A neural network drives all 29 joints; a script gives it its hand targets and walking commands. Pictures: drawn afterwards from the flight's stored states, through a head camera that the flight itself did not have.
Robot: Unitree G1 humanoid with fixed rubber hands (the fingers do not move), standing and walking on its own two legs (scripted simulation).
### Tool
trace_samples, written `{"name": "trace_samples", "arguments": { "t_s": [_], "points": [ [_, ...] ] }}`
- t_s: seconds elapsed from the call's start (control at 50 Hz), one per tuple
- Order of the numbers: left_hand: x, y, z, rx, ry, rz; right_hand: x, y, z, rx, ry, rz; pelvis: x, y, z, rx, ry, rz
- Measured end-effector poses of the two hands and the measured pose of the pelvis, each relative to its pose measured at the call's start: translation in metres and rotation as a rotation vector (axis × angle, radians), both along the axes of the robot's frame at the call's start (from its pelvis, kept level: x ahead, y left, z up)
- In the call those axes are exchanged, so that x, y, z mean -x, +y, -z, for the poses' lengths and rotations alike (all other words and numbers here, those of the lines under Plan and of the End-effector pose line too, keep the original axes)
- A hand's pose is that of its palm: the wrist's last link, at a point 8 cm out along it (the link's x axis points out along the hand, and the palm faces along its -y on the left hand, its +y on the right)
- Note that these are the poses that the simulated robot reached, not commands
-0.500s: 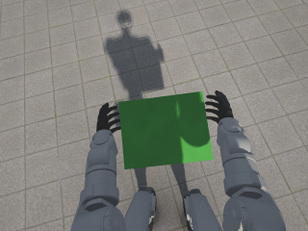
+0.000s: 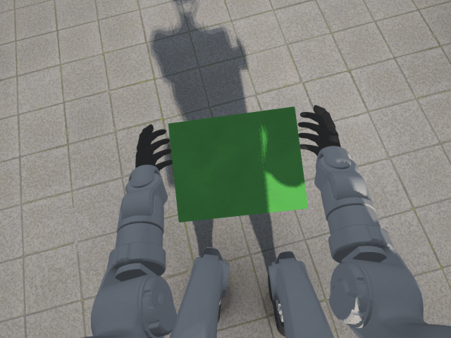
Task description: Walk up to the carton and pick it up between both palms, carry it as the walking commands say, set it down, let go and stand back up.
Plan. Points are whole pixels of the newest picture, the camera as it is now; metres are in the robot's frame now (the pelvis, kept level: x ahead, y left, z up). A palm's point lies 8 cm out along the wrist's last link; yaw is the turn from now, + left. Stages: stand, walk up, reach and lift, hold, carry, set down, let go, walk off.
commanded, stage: set down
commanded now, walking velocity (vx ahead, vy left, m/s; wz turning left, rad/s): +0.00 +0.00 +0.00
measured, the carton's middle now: (237, 166) +0.44 +0.03 -0.17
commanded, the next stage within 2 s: none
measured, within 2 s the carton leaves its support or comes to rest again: neither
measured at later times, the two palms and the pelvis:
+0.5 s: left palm (162, 173) +0.42 +0.19 -0.16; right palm (312, 152) +0.46 -0.13 -0.15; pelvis -0.02 +0.01 -0.08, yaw -1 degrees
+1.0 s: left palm (174, 174) +0.44 +0.19 -0.25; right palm (303, 156) +0.49 -0.13 -0.25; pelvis -0.04 -0.01 -0.14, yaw +0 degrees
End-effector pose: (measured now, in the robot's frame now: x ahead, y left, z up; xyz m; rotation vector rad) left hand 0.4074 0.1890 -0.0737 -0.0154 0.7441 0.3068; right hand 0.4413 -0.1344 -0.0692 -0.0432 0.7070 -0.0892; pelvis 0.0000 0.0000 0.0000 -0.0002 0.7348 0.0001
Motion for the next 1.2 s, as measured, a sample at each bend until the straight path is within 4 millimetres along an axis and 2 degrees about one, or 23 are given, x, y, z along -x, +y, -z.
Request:
{"name": "trace_samples", "arguments": {
  "t_s": [0.4, 0.56, 0.72, 1.08, 1.2],
  "points": [
    [-0.011, -0.003, 0.073, 0.000, -0.001, -0.010, -0.017, -0.001, 0.067, 0.029, -0.006, -0.007, 0.018, 0.006, 0.063, 0.005, 0.047, 0.010],
    [-0.017, 0.003, 0.097, -0.011, -0.009, -0.016, -0.027, 0.004, 0.094, 0.025, -0.011, -0.037, 0.025, 0.004, 0.088, -0.002, 0.049, 0.007],
    [-0.021, -0.003, 0.128, -0.007, -0.008, -0.027, -0.035, 0.000, 0.124, 0.038, -0.012, -0.043, 0.031, 0.000, 0.110, -0.011, 0.060, 0.008],
    [-0.041, 0.001, 0.194, -0.017, -0.001, -0.001, -0.054, 0.002, 0.197, 0.033, 0.000, -0.050, 0.038, -0.006, 0.153, -0.028, 0.056, 0.021],
    [-0.044, 0.001, 0.224, -0.017, -0.001, -0.002, -0.062, 0.004, 0.224, 0.048, 0.001, -0.062, 0.044, -0.006, 0.162, -0.031, -0.029, 0.024]
  ]
}}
